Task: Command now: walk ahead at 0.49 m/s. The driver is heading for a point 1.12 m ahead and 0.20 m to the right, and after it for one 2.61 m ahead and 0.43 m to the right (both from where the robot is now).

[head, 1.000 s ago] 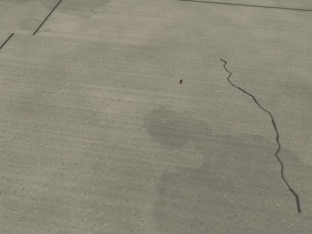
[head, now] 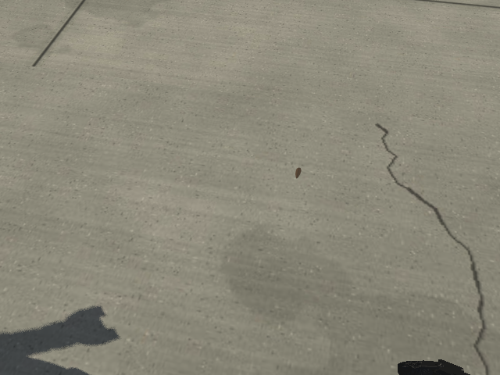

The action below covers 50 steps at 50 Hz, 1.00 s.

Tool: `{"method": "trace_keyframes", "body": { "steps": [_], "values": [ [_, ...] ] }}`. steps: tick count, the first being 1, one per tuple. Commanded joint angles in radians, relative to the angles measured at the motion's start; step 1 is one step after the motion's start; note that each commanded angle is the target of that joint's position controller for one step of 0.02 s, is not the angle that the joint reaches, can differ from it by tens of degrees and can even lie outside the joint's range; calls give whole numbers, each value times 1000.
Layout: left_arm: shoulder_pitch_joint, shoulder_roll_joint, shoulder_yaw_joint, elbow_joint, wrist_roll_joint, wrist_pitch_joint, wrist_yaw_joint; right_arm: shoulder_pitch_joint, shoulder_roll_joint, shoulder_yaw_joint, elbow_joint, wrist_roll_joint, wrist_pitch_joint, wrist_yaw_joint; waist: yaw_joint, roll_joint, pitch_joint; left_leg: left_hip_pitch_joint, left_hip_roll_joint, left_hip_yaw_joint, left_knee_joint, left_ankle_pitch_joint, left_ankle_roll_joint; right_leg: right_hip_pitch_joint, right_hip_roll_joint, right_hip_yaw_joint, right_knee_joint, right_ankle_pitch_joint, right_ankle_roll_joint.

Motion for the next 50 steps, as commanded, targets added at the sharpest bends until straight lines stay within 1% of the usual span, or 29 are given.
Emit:
{"method": "trace_keyframes", "body": {
  "steps": [1,2,3,4,5,6,7,9,11,13,17,19,22,25,27,28,29,30,31,32,33,34,35,36,37,40,43,46,50],
  "values": [
    [-40,191,38,-33,6,-1,14,319,-150,-52,63,3,-19,-28,-203,-108,-143,401,-48,-20,-83,-28,62,-110,-278,40,438,1275,13],
    [-65,183,35,-49,1,-2,7,465,-187,-69,100,-14,-24,-41,-266,-68,-222,628,63,-132,-109,-93,105,-274,-245,25,677,1014,6],
    [-13,93,18,-71,-7,-2,-2,537,-263,-87,106,-35,-24,-45,-226,111,-314,828,336,-505,-125,-177,197,-534,-102,-47,1051,269,17],
    [60,113,31,-58,-9,4,-9,476,-239,-86,108,-11,-16,-29,-159,145,-318,857,439,-864,-280,-281,307,-773,-2,33,1253,-125,14],
    [-42,163,40,-82,7,5,-8,358,-184,-76,90,15,-17,-21,-126,34,-147,699,396,-730,-350,-393,266,-840,-87,68,1209,-11,-5],
    [-115,163,43,-99,10,2,-15,292,-127,-64,80,17,-24,-15,-107,-3,-50,553,360,-623,-401,-360,239,-821,-116,55,1158,53,-5],
    [-134,143,43,-99,13,6,-19,275,-90,-53,89,8,-34,-14,-70,-47,-1,452,319,-539,-429,-265,204,-777,-146,56,1101,78,-1],
    [-107,93,35,-90,26,30,-31,306,-64,-39,124,6,-54,-21,-24,-27,-1,351,259,-408,-455,-114,158,-686,-177,49,1018,94,25],
    [-137,80,34,-101,26,43,-39,360,-90,-42,155,10,-71,-22,-18,-7,4,333,235,-334,-471,-8,152,-702,-192,21,963,126,44],
    [-235,92,36,-135,25,51,-43,398,-115,-45,172,11,-74,-21,-30,6,26,344,215,-282,-497,27,138,-775,-214,-5,886,207,61],
    [-420,93,31,-191,13,52,-46,481,-110,-36,195,15,-70,-20,-82,22,35,419,175,-210,-485,187,82,-837,-212,-53,671,362,84],
    [-489,84,25,-209,8,52,-47,526,-110,-33,209,14,-69,-24,-107,38,30,470,172,-194,-471,236,63,-830,-194,-71,581,409,85],
    [-577,87,22,-233,6,50,-45,580,-113,-29,227,5,-64,-33,-138,50,32,582,194,-194,-439,303,68,-844,-169,-85,486,404,77],
    [-627,99,25,-258,7,41,-44,596,-127,-31,243,-7,-59,-43,-137,58,38,688,240,-203,-384,394,89,-846,-150,-84,422,318,50],
    [-569,112,32,-246,7,31,-38,560,-140,-34,243,-9,-58,-49,-91,65,16,699,251,-183,-299,583,75,-729,-113,-96,367,233,16],
    [-475,127,42,-215,9,25,-31,544,-150,-37,244,-8,-57,-50,-51,72,-30,690,245,-172,-199,706,62,-606,-80,-105,339,204,-4],
    [-308,147,56,-157,14,16,-22,524,-153,-37,242,-2,-54,-48,21,49,-112,640,214,-141,-24,718,44,-406,-57,-115,272,245,-31],
    [-127,207,78,-110,37,6,-10,509,-136,-29,219,7,-58,-45,88,12,-222,445,180,-120,216,473,27,-130,-189,21,275,210,-79],
    [-17,315,107,-98,58,9,-6,606,-31,-8,191,48,-58,-34,67,-207,-378,80,14,-35,627,-135,-28,177,-505,496,228,127,-217],
    [-63,271,102,-93,17,22,-20,591,-120,-36,209,22,-56,-37,54,-127,-370,-33,-18,-160,747,-437,-12,127,-523,670,117,132,-240],
    [-177,224,89,-102,-2,24,-25,498,-130,-45,178,12,-56,-36,1,-91,-194,-86,44,-181,742,-344,-6,-26,-477,500,91,107,-204],
    [-249,164,76,-111,-3,17,-30,440,-112,-41,162,7,-60,-31,-22,-50,-105,-66,79,-176,687,-272,-8,-166,-435,389,46,177,-175],
    [-276,131,66,-107,0,9,-29,418,-95,-43,160,1,-52,-27,-52,-46,-59,-27,106,-172,631,-238,-12,-256,-385,303,17,231,-136],
    [-276,98,56,-90,-2,4,-26,431,-77,-41,162,-14,-38,-21,-82,-63,-40,22,122,-167,587,-221,-24,-326,-345,234,-4,285,-108],
    [-256,88,51,-76,-1,-3,-24,446,-56,-39,168,-19,-25,-13,-95,-70,-44,54,123,-158,568,-210,-33,-352,-328,194,-16,329,-100],
    [-181,125,57,-36,-5,-18,-21,383,-52,-42,142,-21,-6,-1,-106,-68,-24,2,135,-128,509,-145,-54,-363,-303,125,-47,417,-104],
    [-122,128,53,-17,-5,-16,-21,235,-65,-42,91,-16,0,1,-79,-70,15,-90,151,-102,384,-34,-74,-336,-282,87,-74,450,-96],
    [-71,126,47,-3,-5,-16,-19,113,-54,-32,52,-6,-4,2,-49,-73,26,-82,136,-76,214,52,-83,-302,-267,54,-73,512,-80],
    [7,134,45,27,2,-13,-9,-3,-55,-25,16,-2,-7,0,-12,-81,36,-79,106,-52,75,71,-67,-184,-293,45,-50,572,-83]
  ]
}}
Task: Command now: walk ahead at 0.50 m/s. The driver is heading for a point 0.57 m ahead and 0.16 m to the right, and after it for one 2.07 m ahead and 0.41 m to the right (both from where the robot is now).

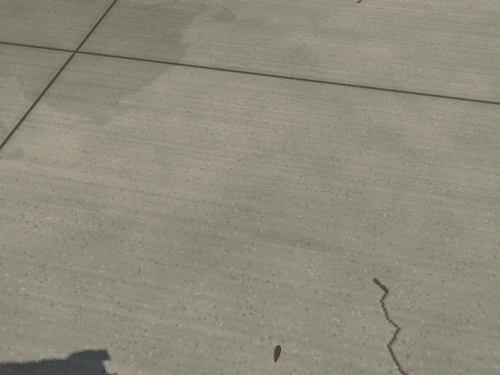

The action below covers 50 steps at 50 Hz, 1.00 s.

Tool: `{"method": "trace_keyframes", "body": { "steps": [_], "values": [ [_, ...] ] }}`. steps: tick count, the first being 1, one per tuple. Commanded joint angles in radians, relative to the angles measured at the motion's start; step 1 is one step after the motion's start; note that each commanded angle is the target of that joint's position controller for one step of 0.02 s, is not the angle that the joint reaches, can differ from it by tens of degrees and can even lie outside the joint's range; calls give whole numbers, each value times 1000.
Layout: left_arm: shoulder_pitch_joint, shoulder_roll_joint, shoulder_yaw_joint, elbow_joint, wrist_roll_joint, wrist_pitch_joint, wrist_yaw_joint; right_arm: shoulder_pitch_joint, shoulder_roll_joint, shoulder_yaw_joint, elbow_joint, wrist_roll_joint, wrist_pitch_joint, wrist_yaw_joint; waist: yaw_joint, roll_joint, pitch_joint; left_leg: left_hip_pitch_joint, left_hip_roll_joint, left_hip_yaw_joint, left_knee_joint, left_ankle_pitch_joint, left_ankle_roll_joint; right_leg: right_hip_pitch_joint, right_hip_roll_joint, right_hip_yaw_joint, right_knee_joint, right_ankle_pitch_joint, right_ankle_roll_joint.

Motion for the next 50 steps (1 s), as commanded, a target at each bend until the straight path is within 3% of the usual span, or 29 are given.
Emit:
{"method": "trace_keyframes", "body": {
  "steps": [1,3,5,6,7,8,9,10,11,12,14,15,17,20,25,30,33,34,35,36,37,38,39,40,41,42,44,47,50],
  "values": [
    [76,133,20,-12,7,-6,11,-123,-46,-2,-85,3,-14,-2,5,-102,77,-23,-32,33,-79,3,14,5,-295,138,-36,443,-109],
    [81,139,22,-2,14,-2,18,-138,-56,-6,-97,4,-22,-3,-2,-102,82,-13,-43,33,-117,-57,37,66,-318,137,4,515,-111],
    [52,151,26,-1,17,2,23,-84,-65,-14,-87,3,-31,-9,-39,-105,57,99,-81,51,-165,-137,69,80,-322,115,96,708,-94],
    [39,158,28,-1,17,4,23,5,-76,-22,-58,2,-38,-16,-75,-108,11,219,-116,66,-194,-162,87,73,-311,101,200,834,-82],
    [20,160,28,-3,12,7,21,169,-93,-36,-1,-3,-47,-25,-144,-82,-71,419,-140,78,-258,-119,112,22,-274,68,381,850,-62],
    [7,142,19,-28,2,4,18,352,-157,-58,45,-26,-56,-36,-206,-33,-185,692,3,-78,-261,-157,163,-173,-235,43,635,604,-42],
    [106,44,1,-53,-37,4,7,448,-263,-85,53,-43,-53,-38,-176,181,-320,974,309,-557,-337,-231,300,-536,-57,-28,1040,-49,11],
    [74,134,29,-40,-10,7,8,390,-231,-81,50,1,-37,-27,-164,81,-308,915,315,-702,-438,-243,314,-639,-40,108,1148,-274,-3],
    [-15,135,35,-69,0,9,7,273,-182,-67,35,15,-35,-24,-112,37,-143,770,277,-532,-456,-288,278,-694,-104,125,1147,-191,-10],
    [-61,118,32,-78,1,6,4,205,-115,-51,22,12,-42,-20,-90,-10,-59,631,237,-415,-503,-240,241,-669,-137,128,1093,-121,-9],
    [-55,82,32,-70,19,30,-4,176,-50,-31,35,11,-56,-28,-34,14,4,470,155,-245,-559,-161,159,-575,-177,131,993,-63,4],
    [-37,64,32,-60,22,44,-10,202,-39,-26,49,8,-64,-32,-24,25,3,444,140,-195,-569,-115,146,-546,-176,128,983,-48,10],
    [-61,60,36,-72,21,64,-18,257,-62,-30,68,8,-80,-34,-15,24,11,440,131,-127,-585,-33,140,-574,-175,121,968,-2,17],
    [-190,65,38,-122,17,78,-22,311,-74,-30,79,4,-85,-39,-30,17,49,473,125,-52,-609,19,123,-692,-188,116,896,111,24],
    [-360,45,22,-190,12,71,-29,368,-74,-23,86,9,-86,-52,-60,23,73,534,108,69,-588,186,91,-700,-170,42,641,255,27],
    [-474,49,15,-254,18,71,-33,452,-97,-27,115,2,-69,-70,-92,22,86,711,159,132,-504,379,96,-694,-136,-43,488,177,-21],
    [-396,73,31,-244,22,70,-26,419,-132,-35,108,1,-55,-81,-41,57,25,754,175,185,-322,765,87,-539,-56,-97,461,25,-79],
    [-316,90,42,-222,22,68,-23,404,-147,-40,103,-1,-47,-81,-5,66,-20,748,176,197,-191,832,87,-447,-22,-105,446,-18,-104],
    [-201,116,58,-187,26,62,-20,389,-160,-44,92,0,-39,-78,43,62,-85,695,169,206,-6,776,78,-299,5,-93,384,-17,-131],
    [-60,180,85,-151,36,57,-11,357,-167,-46,64,9,-37,-72,120,1,-158,514,142,215,271,541,46,-71,-66,47,290,-25,-182],
    [-58,297,113,-163,37,59,1,393,-50,-27,-3,24,-42,-50,52,-236,-243,78,-45,197,672,-403,-18,240,-398,550,255,132,-332],
    [-36,307,115,-172,-2,75,-1,284,-128,-43,-54,26,-52,-48,88,-148,-294,-70,-129,-23,806,-518,-34,269,-459,778,147,294,-400],
    [-103,280,106,-173,-9,78,10,216,-125,-41,-84,31,-64,-48,53,-90,-152,-142,-59,-67,768,-428,-29,169,-445,600,145,459,-366],
    [-154,225,92,-180,-10,74,12,220,-125,-40,-80,32,-71,-53,14,-19,-84,-89,-32,-62,687,-368,-32,39,-409,498,144,624,-319],
    [-203,196,84,-192,-10,71,14,238,-121,-44,-68,22,-62,-58,-33,29,-43,-20,-12,-66,616,-350,-39,-73,-352,403,138,706,-266],
    [-228,171,75,-200,-16,68,17,260,-114,-45,-70,0,-39,-57,-66,20,-41,45,-5,-68,559,-347,-51,-152,-305,340,129,740,-238],
    [-220,180,70,-207,-14,53,15,270,-93,-45,-84,-13,6,-53,-93,-10,-62,100,-16,-59,469,-336,-71,-206,-251,286,141,842,-206],
    [-181,224,77,-218,-9,54,15,217,-86,-41,-123,-7,31,-54,-87,-56,-91,86,-36,-39,363,-250,-87,-217,-201,250,171,952,-169],
    [-136,212,68,-227,-11,69,19,153,-101,-37,-153,0,40,-55,-59,-93,-107,62,-39,-34,270,-170,-78,-177,-189,245,187,956,-112]
  ]
}}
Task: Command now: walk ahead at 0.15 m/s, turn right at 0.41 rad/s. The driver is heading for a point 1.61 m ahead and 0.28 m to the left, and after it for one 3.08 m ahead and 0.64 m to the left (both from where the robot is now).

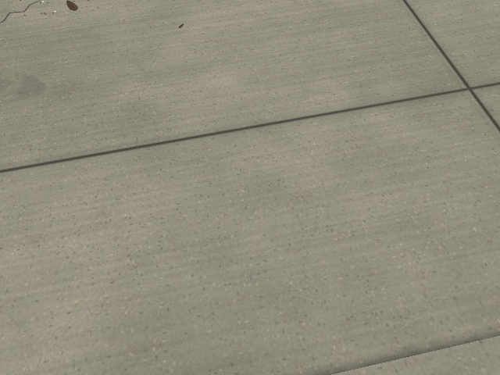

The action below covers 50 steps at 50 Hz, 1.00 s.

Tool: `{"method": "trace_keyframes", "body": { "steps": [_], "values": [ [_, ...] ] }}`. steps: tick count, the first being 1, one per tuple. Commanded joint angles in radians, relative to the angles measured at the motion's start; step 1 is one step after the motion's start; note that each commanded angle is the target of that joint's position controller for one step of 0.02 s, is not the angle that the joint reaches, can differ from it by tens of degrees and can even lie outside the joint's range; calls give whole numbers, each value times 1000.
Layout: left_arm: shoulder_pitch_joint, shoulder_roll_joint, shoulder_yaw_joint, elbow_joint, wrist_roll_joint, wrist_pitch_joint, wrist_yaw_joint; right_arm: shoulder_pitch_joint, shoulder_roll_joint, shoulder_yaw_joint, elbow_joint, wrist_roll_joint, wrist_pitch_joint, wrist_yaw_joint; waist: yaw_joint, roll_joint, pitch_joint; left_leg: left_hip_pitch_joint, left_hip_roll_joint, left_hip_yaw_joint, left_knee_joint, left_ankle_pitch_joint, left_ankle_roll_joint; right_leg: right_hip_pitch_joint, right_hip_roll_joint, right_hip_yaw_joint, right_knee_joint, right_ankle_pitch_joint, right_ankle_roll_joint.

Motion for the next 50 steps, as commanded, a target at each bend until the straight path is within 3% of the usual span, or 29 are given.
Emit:
{"method": "trace_keyframes", "body": {
  "steps": [1,4,9,11,13,14,15,16,17,18,19,22,26,29,30,31,32,34,50],
  "values": [
    [53,124,19,-64,0,-1,8,97,-65,-9,-31,5,17,-2,-26,-93,-155,67,-32,54,-63,86,6,87,-249,147,-9,883,-43],
    [89,128,13,-72,3,19,20,28,-75,-2,-64,7,23,7,8,-95,-147,29,-31,38,-133,106,29,179,-277,189,-2,875,-21],
    [79,123,0,-87,21,34,27,4,-85,9,-79,16,17,5,18,-97,-114,90,-54,31,-225,6,54,205,-309,219,33,859,-57],
    [54,126,-5,-93,20,37,27,23,-86,13,-78,21,14,1,10,-95,-102,157,-65,30,-296,-49,71,186,-316,241,58,832,-67],
    [2,120,-14,-102,12,39,30,88,-68,20,-60,27,8,-3,-31,-83,-102,316,-75,30,-486,-6,90,128,-290,248,96,721,-35],
    [-32,112,-22,-110,-2,36,32,144,-60,24,-45,19,0,-7,-69,-62,-120,474,-49,2,-643,166,103,59,-265,244,129,614,8],
    [-3,71,-39,-129,-8,26,28,184,-116,18,-47,5,-10,-16,-55,52,-199,647,116,-172,-672,461,137,-20,-206,207,214,342,57],
    [106,67,-33,-96,-14,41,30,132,-164,15,-64,19,-1,-15,-3,187,-207,648,273,-328,-637,767,292,-86,-61,107,298,-225,90],
    [72,127,-20,-81,2,62,34,148,-112,32,-58,24,5,-8,-41,183,-203,582,305,-392,-666,760,363,-95,-55,74,373,-435,97],
    [26,134,-15,-79,5,72,29,134,-83,46,-57,18,1,-1,-40,120,-163,531,275,-365,-699,650,360,-104,-64,84,439,-443,112],
    [-1,118,-17,-73,4,80,23,100,-78,51,-58,15,1,0,-24,69,-141,482,227,-311,-726,499,321,-96,-73,82,459,-412,128],
    [14,70,-35,-35,2,97,9,40,-95,51,-51,8,-1,-3,13,114,-113,407,106,-178,-774,272,210,-23,-95,44,341,-307,163],
    [-21,64,-46,-2,-1,97,12,70,-121,42,-23,19,6,7,-13,111,-118,419,74,-165,-770,72,189,28,-102,4,138,-169,162],
    [-49,83,-52,10,16,83,14,82,-130,35,-8,23,14,12,-18,88,-102,346,54,-180,-781,-130,125,101,-148,61,-2,-15,141],
    [-52,101,-53,8,25,72,14,78,-128,32,-8,23,15,16,-24,76,-92,329,40,-171,-767,-146,107,92,-189,104,-15,-34,131],
    [-71,126,-47,26,12,63,14,80,-108,33,-10,26,19,20,-51,-17,-47,354,-5,-115,-764,-105,98,-15,-186,112,-4,-80,114],
    [-79,102,-54,33,6,51,11,72,-106,34,-1,22,20,21,-43,-46,-52,417,-11,-91,-725,-53,95,-68,-196,131,-45,-118,109],
    [-93,96,-61,49,7,35,13,93,-98,35,22,20,20,23,-61,-82,-71,490,-20,-64,-675,46,93,-102,-209,152,-94,-126,109],
    [-73,84,-78,164,1,26,19,135,-98,47,170,21,10,17,-46,-25,-54,465,-12,-55,-688,134,61,-18,-210,138,-117,-41,88]
  ]
}}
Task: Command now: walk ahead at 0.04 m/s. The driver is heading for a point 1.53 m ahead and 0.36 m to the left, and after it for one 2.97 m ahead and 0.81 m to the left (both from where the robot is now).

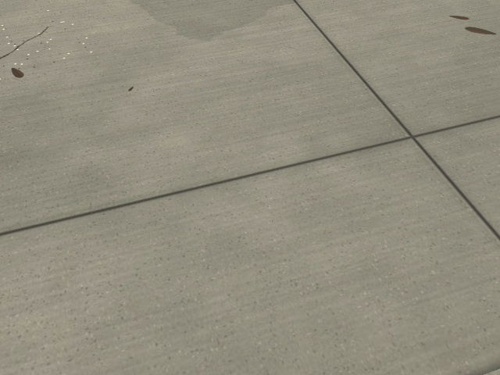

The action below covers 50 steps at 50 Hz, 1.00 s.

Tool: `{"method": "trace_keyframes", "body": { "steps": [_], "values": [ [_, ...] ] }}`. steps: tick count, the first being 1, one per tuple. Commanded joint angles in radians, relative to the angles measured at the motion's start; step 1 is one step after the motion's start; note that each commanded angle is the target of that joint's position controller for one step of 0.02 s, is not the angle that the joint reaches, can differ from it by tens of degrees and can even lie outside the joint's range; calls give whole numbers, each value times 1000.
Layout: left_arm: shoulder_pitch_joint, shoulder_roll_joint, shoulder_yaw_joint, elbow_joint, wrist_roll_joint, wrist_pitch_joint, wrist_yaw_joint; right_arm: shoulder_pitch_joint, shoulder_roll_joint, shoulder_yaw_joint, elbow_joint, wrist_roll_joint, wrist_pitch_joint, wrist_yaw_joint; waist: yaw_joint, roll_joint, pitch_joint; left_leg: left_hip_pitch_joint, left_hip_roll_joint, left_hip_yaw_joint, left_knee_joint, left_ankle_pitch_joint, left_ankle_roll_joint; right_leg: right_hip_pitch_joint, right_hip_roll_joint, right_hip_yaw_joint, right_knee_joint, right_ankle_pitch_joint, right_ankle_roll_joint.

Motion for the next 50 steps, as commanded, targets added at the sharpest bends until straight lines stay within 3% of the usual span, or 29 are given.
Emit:
{"method": "trace_keyframes", "body": {
  "steps": [1,3,5,8,11,13,14,15,16,18,22,28,29,30,31,33,35,36,37,38,39,40,42,44,46,47,48,49,50],
  "values": [
    [34,109,16,-2,0,-6,3,15,-90,-13,-13,-1,-9,-4,9,-16,1,76,60,-75,-48,-65,24,-103,-114,108,-123,-64,-32],
    [59,157,36,5,1,4,3,19,-107,-22,-10,-7,-4,-2,20,-64,24,9,0,-24,38,-293,37,-114,-105,137,-132,-348,-68],
    [110,193,57,10,7,13,-1,-24,-83,-21,-29,-20,-1,8,55,-127,110,-152,-45,35,169,-344,46,-105,-192,266,-211,-570,-130],
    [128,183,75,10,13,0,-2,-48,-74,-21,-54,-24,-20,10,60,-155,156,-282,17,41,345,-278,55,-62,-309,363,-263,-498,-194],
    [75,181,87,-8,8,-27,-6,-7,-90,-33,-55,-19,-47,21,19,-122,136,-160,24,55,228,-235,68,-93,-267,256,-203,-312,-171],
    [34,158,83,-25,8,-32,-8,166,-73,-43,10,-14,-55,19,-61,-86,95,156,-32,88,75,-172,71,-256,-185,159,-73,-264,-127],
    [15,112,70,-44,13,-39,-11,271,-120,-57,34,-24,-62,8,-104,52,69,301,81,-88,-48,-295,87,-371,-113,73,122,-244,-94],
    [1,48,50,-91,4,-48,-21,391,-228,-82,55,-16,-63,6,-129,304,20,405,307,-515,-250,-623,164,-540,13,-80,433,-273,-57],
    [-16,138,71,-98,28,-49,-27,389,-201,-78,77,-11,-54,9,-97,223,70,324,367,-644,-281,-689,214,-595,-6,-29,597,-289,-78],
    [-2,121,68,-84,14,-57,-45,194,-136,-62,3,-20,-68,14,-3,51,136,191,295,-444,-274,-459,201,-557,-99,8,650,-106,-82],
    [-14,98,68,-84,20,-46,-50,225,-83,-42,15,-5,-100,2,15,59,70,251,213,-204,-271,25,176,-515,-131,-44,585,34,-36],
    [-171,71,62,-166,25,-21,-67,306,-83,-39,49,-5,-91,-8,-15,86,73,266,177,-66,-245,361,192,-538,-104,-112,449,162,-1],
    [-193,67,59,-177,24,-19,-67,306,-79,-38,50,-7,-90,-8,-16,88,81,251,170,-49,-240,386,190,-520,-99,-120,422,175,-3],
    [-150,85,69,-156,35,-14,-71,346,-87,-44,68,-22,-94,-6,-6,107,56,329,221,-63,-204,437,208,-560,-124,-83,515,229,-22],
    [-153,105,76,-151,32,-19,-73,332,-88,-47,54,-23,-100,-6,-8,73,45,338,214,-46,-172,400,214,-579,-119,-104,547,261,-27],
    [-215,104,81,-170,37,-26,-78,335,-73,-45,56,-25,-103,-5,-19,59,95,334,223,-53,-146,401,221,-618,-122,-109,554,243,-38],
    [-340,131,97,-218,36,-55,-73,422,-87,-59,101,-38,-111,-36,-65,60,155,618,283,-140,-100,316,219,-943,-180,9,523,242,-45],
    [-412,135,101,-250,24,-72,-73,429,-108,-69,100,-43,-119,-38,-94,54,194,653,247,-134,-107,207,219,-1024,-164,-19,439,230,-36],
    [-476,125,98,-272,28,-85,-72,448,-111,-74,104,-51,-127,-44,-123,56,208,670,244,-149,-93,197,217,-1047,-167,-26,412,236,-28],
    [-497,106,89,-303,28,-98,-77,390,-95,-73,99,-52,-140,-51,-89,39,243,565,210,-112,-105,160,189,-960,-194,-2,276,356,-17],
    [-483,83,80,-309,19,-100,-90,320,-86,-70,77,-55,-148,-46,-91,15,226,407,158,-65,-113,69,171,-770,-173,-72,148,522,-17],
    [-459,44,71,-307,23,-97,-104,290,-53,-58,74,-40,-153,-36,-90,-13,200,252,148,-39,-110,8,161,-539,-169,-85,67,682,-32],
    [-365,50,75,-276,18,-83,-118,260,-62,-54,73,-19,-156,-31,-78,-25,168,144,134,-16,-51,-8,149,-320,-148,-100,51,817,-51],
    [-274,76,79,-241,35,-82,-96,280,-76,-49,87,-28,-141,-33,-66,-30,129,236,97,-16,153,62,141,-265,-135,-108,-3,781,-49],
    [35,138,104,-125,33,-87,-60,309,-88,-49,116,-53,-106,-48,34,8,-23,299,75,-22,610,272,139,-48,-137,-120,-53,772,-52],
    [240,175,120,-63,59,-97,-50,294,-99,-59,127,-35,-91,-50,153,-51,-100,182,31,20,958,210,124,197,-145,-154,-134,840,-39],
    [308,242,138,-29,77,-103,-53,292,-55,-66,130,-17,-88,-51,167,-227,-106,-109,-108,36,1386,-609,100,390,-238,-80,-38,907,-50],
    [345,279,132,-55,65,-113,-62,510,-15,-68,123,69,-103,-62,30,-336,-319,-447,-92,-136,1549,-768,81,792,-491,102,448,1579,-99],
    [355,243,131,-70,35,-99,-71,436,-62,-67,117,74,-118,-72,110,-249,-417,-558,-47,-150,1514,-618,83,814,-534,199,397,1525,-150]
  ]
}}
